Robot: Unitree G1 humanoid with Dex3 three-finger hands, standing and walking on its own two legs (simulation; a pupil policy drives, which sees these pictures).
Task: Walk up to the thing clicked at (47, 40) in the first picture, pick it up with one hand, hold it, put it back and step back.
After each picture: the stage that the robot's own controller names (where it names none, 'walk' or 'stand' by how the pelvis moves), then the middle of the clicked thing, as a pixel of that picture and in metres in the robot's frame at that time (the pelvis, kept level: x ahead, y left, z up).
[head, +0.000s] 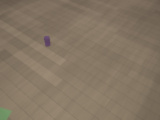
stand; (47, 41) +1.51 +0.39 -0.72
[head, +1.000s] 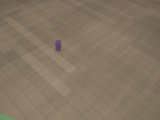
walk; (58, 45) +1.39 +0.18 -0.70
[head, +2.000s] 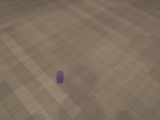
walk; (60, 77) +0.90 +0.15 -0.71
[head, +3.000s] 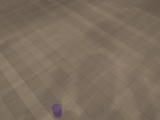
walk; (57, 110) +0.55 +0.19 -0.70
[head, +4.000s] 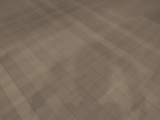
stand; out of the picture +0.39 +0.15 -0.71
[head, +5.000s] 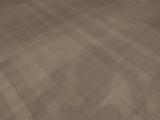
stand; out of the picture +0.37 +0.16 -0.72
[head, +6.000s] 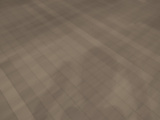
stand; out of the picture +0.39 +0.17 -0.73
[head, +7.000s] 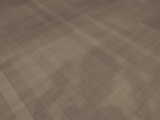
stand; out of the picture +0.38 +0.17 -0.73
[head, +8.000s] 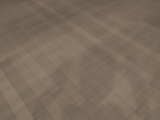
stand; out of the picture +0.37 +0.17 -0.73
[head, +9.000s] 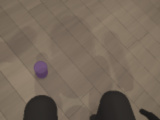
go down; (41, 70) +0.47 +0.15 -0.40
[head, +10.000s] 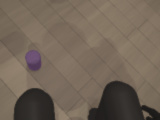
go down; (33, 61) +0.48 +0.16 -0.32
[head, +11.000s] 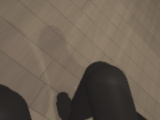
close in; out of the picture +0.48 +0.21 -0.24
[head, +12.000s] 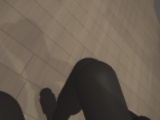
close; out of the picture +0.47 +0.23 -0.24
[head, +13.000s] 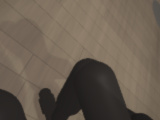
lift; out of the picture +0.43 +0.20 -0.24
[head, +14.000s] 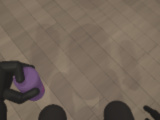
lift; (30, 85) +0.34 +0.17 -0.03
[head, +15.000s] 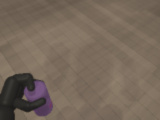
hold; (39, 99) +0.31 +0.15 +0.00
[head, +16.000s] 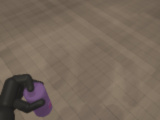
hold; (39, 100) +0.31 +0.15 +0.00
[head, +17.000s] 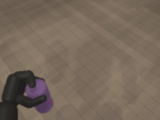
crouch; (40, 96) +0.33 +0.15 -0.02
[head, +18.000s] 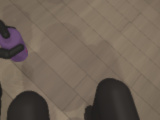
crouch; (14, 46) +0.48 +0.16 -0.10
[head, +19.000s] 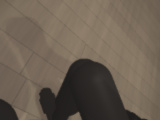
lower; out of the picture +0.39 +0.20 -0.25
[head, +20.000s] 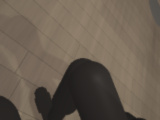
lower; out of the picture +0.38 +0.14 -0.28
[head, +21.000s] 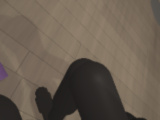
lower; out of the picture +0.40 +0.09 -0.28
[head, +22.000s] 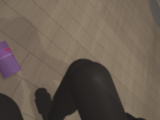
lower; (4, 59) +0.42 +0.04 -0.28
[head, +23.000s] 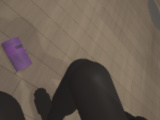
loosen; (17, 54) +0.44 -0.01 -0.28
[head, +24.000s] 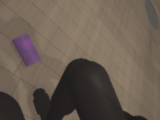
withdraw; (26, 50) +0.46 -0.06 -0.28
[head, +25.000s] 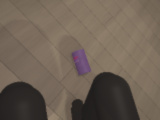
stand; (81, 62) +0.46 -0.14 -0.30
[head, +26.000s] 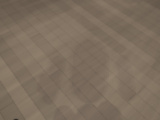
stand; out of the picture +0.34 -0.23 -0.66
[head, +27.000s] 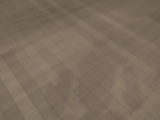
stand; out of the picture +0.35 -0.27 -0.69
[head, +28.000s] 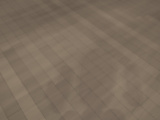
stand; out of the picture +0.35 -0.31 -0.69
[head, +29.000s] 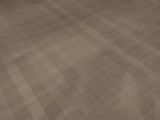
walk; out of the picture +0.37 -0.35 -0.75
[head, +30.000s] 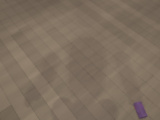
walk; (140, 109) +0.49 -0.46 -0.73
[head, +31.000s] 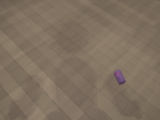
walk; (119, 77) +0.77 -0.41 -0.73
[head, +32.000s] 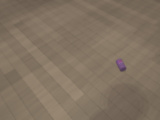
stand; (120, 65) +1.04 -0.35 -0.72
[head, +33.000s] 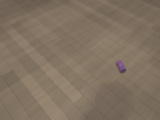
stand; (120, 66) +1.04 -0.39 -0.74
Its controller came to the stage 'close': yes
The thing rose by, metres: 0.72
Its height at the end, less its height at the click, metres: -0.02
